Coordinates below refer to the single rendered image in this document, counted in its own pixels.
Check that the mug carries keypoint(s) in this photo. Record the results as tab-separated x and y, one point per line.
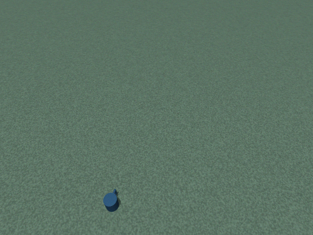
111	202

